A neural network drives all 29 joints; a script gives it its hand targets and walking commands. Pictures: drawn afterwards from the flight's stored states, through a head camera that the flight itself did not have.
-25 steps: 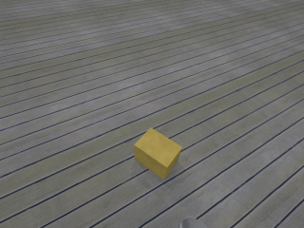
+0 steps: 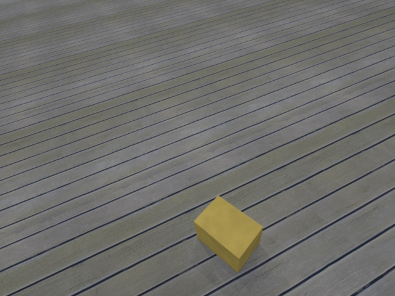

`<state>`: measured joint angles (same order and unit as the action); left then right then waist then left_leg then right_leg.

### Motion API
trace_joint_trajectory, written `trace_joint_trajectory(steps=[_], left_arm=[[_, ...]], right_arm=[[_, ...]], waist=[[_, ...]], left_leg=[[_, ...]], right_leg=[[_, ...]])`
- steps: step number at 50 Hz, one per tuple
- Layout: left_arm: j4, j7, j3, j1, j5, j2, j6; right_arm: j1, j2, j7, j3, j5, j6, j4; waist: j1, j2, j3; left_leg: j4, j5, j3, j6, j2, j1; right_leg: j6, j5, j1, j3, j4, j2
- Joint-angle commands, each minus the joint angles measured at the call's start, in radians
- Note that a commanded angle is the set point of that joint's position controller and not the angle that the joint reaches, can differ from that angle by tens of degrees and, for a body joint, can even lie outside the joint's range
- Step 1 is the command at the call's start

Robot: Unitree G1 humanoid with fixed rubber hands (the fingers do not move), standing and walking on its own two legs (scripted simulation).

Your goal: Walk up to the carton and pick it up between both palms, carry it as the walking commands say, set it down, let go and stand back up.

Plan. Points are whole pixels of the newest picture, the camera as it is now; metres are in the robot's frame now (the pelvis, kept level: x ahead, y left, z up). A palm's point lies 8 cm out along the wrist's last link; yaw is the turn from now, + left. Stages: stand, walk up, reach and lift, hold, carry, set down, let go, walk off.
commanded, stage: walk up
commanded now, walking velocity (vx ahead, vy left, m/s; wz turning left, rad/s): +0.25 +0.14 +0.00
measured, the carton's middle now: (227, 232) +0.57 -0.03 -0.69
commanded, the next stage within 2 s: none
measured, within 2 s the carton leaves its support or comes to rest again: neither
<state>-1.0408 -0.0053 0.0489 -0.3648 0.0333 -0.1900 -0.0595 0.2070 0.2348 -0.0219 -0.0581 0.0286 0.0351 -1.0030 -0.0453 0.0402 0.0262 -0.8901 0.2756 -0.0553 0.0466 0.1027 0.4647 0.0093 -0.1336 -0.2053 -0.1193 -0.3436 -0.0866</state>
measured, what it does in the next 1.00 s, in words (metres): steps on the spot: left foot, then right foot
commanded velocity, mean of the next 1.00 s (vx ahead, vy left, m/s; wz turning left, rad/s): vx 0.04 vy -0.04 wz -0.03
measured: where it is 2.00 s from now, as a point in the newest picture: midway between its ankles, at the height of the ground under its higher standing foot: outside the picture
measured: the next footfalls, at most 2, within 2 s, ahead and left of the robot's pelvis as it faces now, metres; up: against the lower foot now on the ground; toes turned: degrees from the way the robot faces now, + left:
left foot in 0.18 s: +0.12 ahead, +0.17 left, +0.00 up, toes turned +9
right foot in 0.64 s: +0.07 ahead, -0.14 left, +0.00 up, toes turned -6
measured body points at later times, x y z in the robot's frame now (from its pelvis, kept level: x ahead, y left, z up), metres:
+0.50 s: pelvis +0.04 +0.04 -0.01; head +0.07 +0.07 +0.44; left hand +0.12 +0.30 -0.17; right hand +0.05 -0.24 -0.13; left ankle +0.08 +0.17 -0.75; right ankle +0.01 -0.12 -0.68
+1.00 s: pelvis +0.03 -0.01 -0.01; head +0.03 -0.01 +0.44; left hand +0.08 +0.21 -0.16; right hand +0.02 -0.24 -0.16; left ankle +0.04 +0.11 -0.75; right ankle +0.03 -0.14 -0.75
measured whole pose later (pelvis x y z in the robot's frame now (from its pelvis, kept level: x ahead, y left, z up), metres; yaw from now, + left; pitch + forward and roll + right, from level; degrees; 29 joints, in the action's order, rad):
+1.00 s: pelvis +0.03 -0.01 -0.01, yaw -3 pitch -2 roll +0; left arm -1.08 -0.03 0.03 -0.23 0.00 -0.15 -0.01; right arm 0.29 0.16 0.02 -0.03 0.01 0.00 -1.09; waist 0.00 0.00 0.02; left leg -0.38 0.19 -0.07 0.01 0.03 0.15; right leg -0.01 -0.19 -0.15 -0.05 -0.38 -0.03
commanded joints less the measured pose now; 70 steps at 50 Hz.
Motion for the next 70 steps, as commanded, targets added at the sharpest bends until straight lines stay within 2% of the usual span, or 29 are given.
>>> trace_joint_trajectory(steps=[1, 4, 7, 8, 9, 10, 12, 17, 19, 23, 27, 29, 31, 32, 33, 37, 42, 46, 48, 53, 55, 56, 57, 58, 59, 60, 62, 64, 70], left_arm=[[0.028, -0.006, 0.023, -0.017, 0.005, -0.159, -0.007], [0.007, -0.001, 0.024, -0.025, -0.002, -0.169, -0.003], [-0.011, 0.0, 0.024, -0.028, -0.007, -0.15, 0.018], [-0.009, -0.004, 0.011, -0.035, -0.011, -0.113, 0.022], [-0.014, -0.01, -0.006, -0.062, -0.021, -0.03, 0.025], [0.001, -0.024, -0.007, -0.094, -0.04, 0.011, 0.039], [0.001, -0.029, 0.022, -0.05, -0.033, -0.075, 0.075], [0.029, -0.005, 0.059, -0.003, 0.004, -0.112, 0.13], [0.06, 0.003, 0.063, 0.034, 0.001, -0.101, 0.14], [0.097, 0.022, 0.044, 0.13, -0.009, -0.067, 0.149], [0.118, 0.029, 0.029, 0.169, -0.023, -0.066, 0.137], [0.1, 0.02, 0.011, 0.122, -0.028, -0.04, 0.105], [0.06, 0.006, 0.019, 0.032, -0.016, -0.087, 0.067], [0.074, 0.001, 0.036, 0.01, -0.004, -0.175, 0.053], [0.094, -0.003, 0.039, 0.095, 0.0, -0.249, 0.053], [0.095, -0.011, -0.005, 0.231, -0.019, -0.103, 0.042], [0.033, -0.024, 0.001, 0.149, -0.021, -0.104, 0.034], [-0.005, -0.025, -0.002, 0.123, -0.032, -0.052, 0.044], [-0.012, -0.027, -0.011, 0.119, -0.038, -0.028, 0.047], [0.033, -0.016, 0.026, 0.16, -0.033, -0.105, 0.072], [0.004, -0.03, 0.033, 0.032, -0.012, -0.121, 0.096], [-0.057, -0.039, 0.03, -0.155, -0.011, -0.12, 0.108], [-0.085, -0.044, 0.028, -0.255, -0.01, -0.106, 0.106], [-0.109, -0.05, 0.051, -0.334, 0.012, -0.167, 0.104], [-0.079, -0.061, 0.059, -0.301, 0.022, -0.245, 0.103], [-0.043, -0.069, 0.057, -0.188, 0.014, -0.245, 0.104], [0.016, -0.064, 0.063, -0.041, 0.005, -0.228, 0.079], [0.025, -0.059, 0.054, -0.033, 0.0, -0.215, 0.064], [0.04, -0.056, 0.074, -0.124, 0.022, -0.25, 0.064]], right_arm=[[-0.003, 0.009, -0.009, 0.006, -0.003, -0.005, 0.038], [-0.031, -0.006, -0.007, 0.014, -0.018, -0.032, 0.059], [0.077, 0.02, 0.016, 0.005, -0.015, -0.063, 0.022], [0.138, 0.04, 0.029, 0.001, -0.011, -0.075, 0.012], [0.153, 0.084, 0.046, 0.002, 0.0, -0.086, 0.02], [0.101, 0.184, 0.045, -0.018, -0.014, -0.08, 0.034], [0.111, 0.153, 0.055, -0.01, -0.004, -0.077, 0.013], [0.108, 0.165, 0.095, -0.017, -0.022, -0.049, 0.028], [0.092, 0.145, 0.093, -0.014, -0.016, -0.047, 0.03], [0.101, 0.134, 0.079, -0.017, -0.002, -0.039, 0.025], [0.089, 0.182, 0.066, -0.031, 0.008, -0.035, 0.034], [0.05, 0.151, 0.045, -0.022, 0.003, -0.032, 0.028], [0.138, 0.07, 0.03, 0.003, -0.007, -0.02, -0.004], [0.145, 0.003, 0.027, 0.024, -0.001, -0.02, 0.028], [0.103, 0.005, 0.036, 0.025, -0.004, -0.001, 0.054], [0.154, 0.046, 0.027, 0.018, -0.016, 0.008, -0.033], [0.137, 0.008, 0.045, 0.018, -0.018, -0.011, -0.047], [0.174, 0.015, 0.054, 0.015, -0.012, -0.038, -0.069], [0.123, 0.014, 0.047, 0.018, -0.021, -0.043, -0.074], [0.171, 0.105, 0.076, -0.019, -0.017, -0.026, -0.015], [0.152, 0.159, 0.06, -0.043, 0.011, -0.005, 0.013], [0.033, 0.145, 0.042, -0.043, 0.025, 0.016, 0.066], [-0.049, 0.118, 0.039, -0.038, 0.033, 0.029, 0.08], [-0.077, 0.066, 0.035, -0.021, 0.031, 0.028, 0.1], [-0.104, 0.021, 0.026, 0.002, 0.034, 0.024, 0.162], [-0.072, 0.037, 0.017, 0.001, 0.042, 0.016, 0.164], [-0.042, 0.1, 0.007, -0.016, 0.033, 0.006, 0.159], [-0.034, 0.089, -0.002, -0.012, 0.017, 0.008, 0.154], [-0.13, 0.054, -0.017, 0.013, -0.005, 0.027, 0.21]], waist=[[0.019, -0.229, 0.054], [0.023, -0.294, 0.026], [0.062, -0.146, -0.019], [0.086, -0.077, -0.043], [0.076, 0.094, -0.035], [0.052, 0.241, -0.04], [0.075, 0.164, -0.067], [0.041, 0.081, -0.062], [0.04, 0.135, -0.064], [0.064, 0.204, -0.022], [0.078, 0.221, -0.017], [0.052, 0.244, -0.066], [0.036, 0.047, -0.122], [0.033, -0.182, -0.082], [0.028, -0.358, -0.022], [0.083, -0.259, 0.044], [0.053, -0.223, 0.023], [0.059, -0.119, 0.008], [0.045, 0.025, 0.04], [0.105, 0.069, 0.074], [0.06, 0.275, 0.014], [-0.019, 0.256, 0.036], [-0.088, 0.071, 0.094], [-0.128, -0.247, 0.134], [-0.127, -0.408, 0.198], [-0.054, -0.269, 0.202], [-0.002, -0.148, 0.143], [0.002, -0.211, 0.075], [-0.035, -0.302, 0.02]], left_leg=[[0.14, -0.01, -0.004, 0.011, 0.011, -0.007], [0.279, -0.021, -0.056, 0.021, -0.022, -0.129], [0.472, -0.073, -0.146, 0.019, -0.071, -0.347], [0.53, -0.062, -0.102, 0.011, -0.025, -0.446], [0.652, -0.333, 0.125, -0.008, 0.201, -0.431], [0.623, -0.728, 0.212, -0.122, 0.337, -0.353], [0.541, -0.907, 0.191, -0.204, 0.327, -0.41], [0.52, -0.704, 0.138, -0.195, 0.343, -0.317], [0.534, -0.573, 0.098, -0.198, 0.305, -0.29], [0.6, -0.299, 0.087, -0.187, 0.25, -0.27], [0.617, -0.274, 0.103, -0.2, 0.273, -0.222], [0.568, -0.256, 0.039, -0.162, 0.19, -0.234], [0.457, -0.019, -0.043, -0.086, 0.077, -0.135], [0.318, 0.174, -0.037, -0.035, 0.025, -0.03], [0.271, 0.304, -0.035, -0.019, -0.011, -0.005], [0.209, 0.087, 0.032, -0.023, -0.029, -0.124], [0.354, 0.056, 0.011, -0.027, -0.047, -0.189], [0.596, -0.15, 0.039, -0.04, 0.027, -0.367], [0.641, -0.091, 0.093, -0.058, 0.032, -0.282], [0.607, 0.138, 0.09, -0.085, 0.109, -0.32], [0.644, 0.401, 0.129, -0.151, 0.183, -0.15], [0.582, 0.467, 0.02, -0.104, 0.112, 0.044], [0.443, 0.508, -0.076, -0.057, 0.029, 0.155], [0.149, 0.445, -0.176, -0.024, -0.068, 0.261], [-0.144, 0.337, -0.049, -0.001, -0.089, 0.373], [-0.246, 0.201, 0.06, -0.001, -0.035, 0.266], [-0.223, 0.063, 0.111, 0.028, -0.005, 0.163], [-0.108, 0.027, 0.08, 0.037, -0.034, 0.094], [0.185, 0.077, 0.028, 0.045, -0.079, -0.059]], right_leg=[[0.103, -0.196, -0.044, 0.192, 0.226, -0.23], [0.108, -0.181, -0.06, 0.129, 0.195, -0.174], [0.077, -0.2, -0.114, 0.093, 0.024, -0.116], [0.041, -0.172, -0.156, 0.078, -0.062, -0.084], [-0.023, -0.159, -0.153, 0.03, -0.201, -0.02], [-0.062, -0.357, -0.174, 0.034, -0.267, 0.025], [-0.06, -0.457, -0.216, 0.109, -0.458, 0.031], [-0.084, -0.322, -0.327, 0.166, -0.86, 0.049], [-0.085, -0.273, -0.349, 0.149, -0.902, 0.059], [-0.08, -0.228, -0.33, 0.096, -0.672, 0.054], [-0.056, -0.239, -0.183, 0.082, -0.403, 0.051], [-0.048, -0.148, -0.037, 0.061, -0.176, 0.071], [-0.054, -0.065, 0.229, 0.074, 0.069, -0.002], [-0.025, -0.088, 0.219, 0.314, 0.166, -0.205], [0.094, -0.141, 0.04, 0.455, 0.208, -0.338], [0.074, -0.072, -0.02, 0.221, 0.174, -0.131], [0.111, 0.061, 0.042, 0.232, 0.109, -0.149], [0.036, 0.003, -0.027, 0.204, 0.048, -0.085], [-0.002, -0.05, 0.021, 0.129, 0.037, -0.011], [-0.027, -0.191, -0.205, 0.134, -0.211, 0.041], [-0.007, -0.349, -0.13, 0.114, -0.497, 0.035], [0.019, -0.346, 0.045, 0.101, -0.428, 0.02], [0.021, -0.383, 0.116, 0.108, -0.251, 0.029], [0.035, -0.508, 0.127, 0.303, -0.059, -0.109], [0.139, -0.823, -0.019, 0.847, 0.251, -0.365], [0.172, -0.759, -0.138, 0.926, 0.299, -0.386], [0.144, -0.488, -0.111, 0.712, 0.179, -0.281], [0.097, -0.216, -0.057, 0.515, 0.115, -0.175], [0.092, -0.016, -0.032, 0.448, 0.081, -0.166]])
